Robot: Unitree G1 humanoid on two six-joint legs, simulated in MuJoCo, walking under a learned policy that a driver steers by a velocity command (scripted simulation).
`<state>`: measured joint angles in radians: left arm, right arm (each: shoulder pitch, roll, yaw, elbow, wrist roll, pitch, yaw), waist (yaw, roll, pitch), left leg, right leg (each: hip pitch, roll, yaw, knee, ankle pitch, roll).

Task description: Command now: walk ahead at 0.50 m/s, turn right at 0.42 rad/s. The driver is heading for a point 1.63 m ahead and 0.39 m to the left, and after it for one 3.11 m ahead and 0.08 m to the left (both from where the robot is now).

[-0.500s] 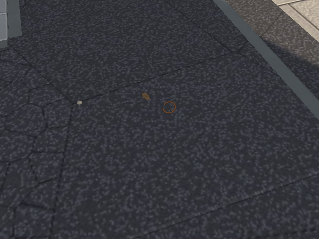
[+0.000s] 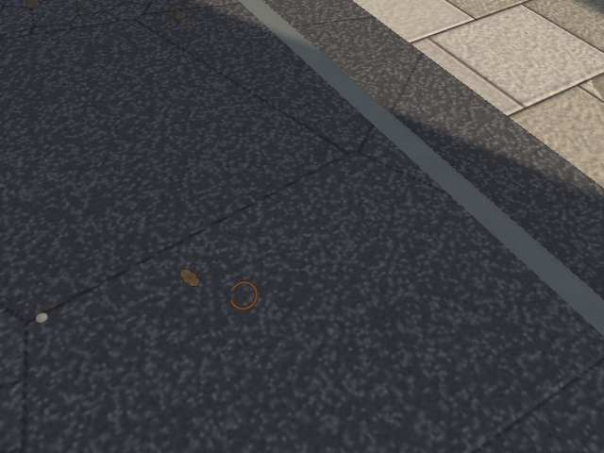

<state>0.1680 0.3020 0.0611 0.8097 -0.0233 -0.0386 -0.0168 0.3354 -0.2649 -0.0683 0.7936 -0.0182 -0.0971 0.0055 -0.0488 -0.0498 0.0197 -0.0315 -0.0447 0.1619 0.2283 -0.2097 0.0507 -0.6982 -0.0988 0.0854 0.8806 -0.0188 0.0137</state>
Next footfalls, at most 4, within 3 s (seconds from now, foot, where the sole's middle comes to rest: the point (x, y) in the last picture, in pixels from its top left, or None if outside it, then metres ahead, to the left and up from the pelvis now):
0.22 right None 0.29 -0.16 -0.78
0.74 left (251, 423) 0.57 0.10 -0.78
1.24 right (286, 295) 0.91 0.02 -0.78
1.74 left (151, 271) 1.00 0.38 -0.78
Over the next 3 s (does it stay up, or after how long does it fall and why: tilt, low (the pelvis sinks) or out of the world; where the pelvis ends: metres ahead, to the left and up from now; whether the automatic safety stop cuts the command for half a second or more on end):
stays up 1.32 0.41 0.00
